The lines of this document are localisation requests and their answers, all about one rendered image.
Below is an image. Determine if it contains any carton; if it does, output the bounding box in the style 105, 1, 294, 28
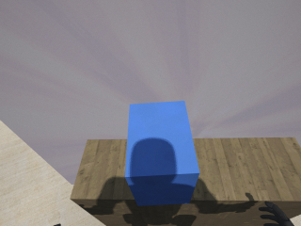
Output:
125, 101, 200, 206

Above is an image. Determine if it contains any right robot hand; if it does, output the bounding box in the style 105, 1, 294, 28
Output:
259, 201, 294, 226

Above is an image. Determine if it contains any pedestal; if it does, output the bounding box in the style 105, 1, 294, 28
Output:
70, 137, 301, 226

